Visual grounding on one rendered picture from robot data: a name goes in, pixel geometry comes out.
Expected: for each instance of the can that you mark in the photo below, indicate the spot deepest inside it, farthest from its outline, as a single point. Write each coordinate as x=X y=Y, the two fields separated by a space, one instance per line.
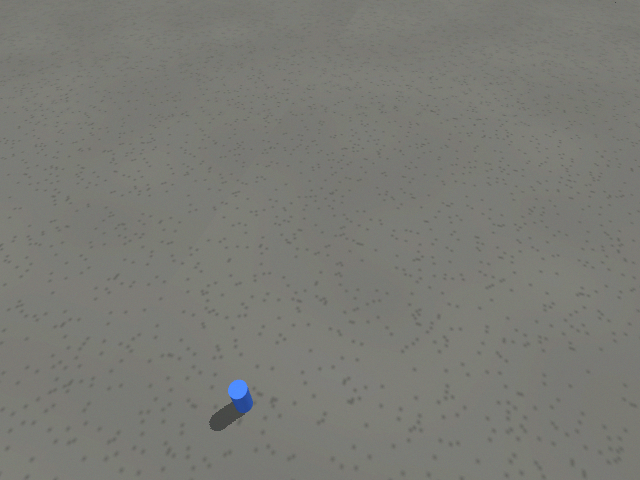
x=240 y=396

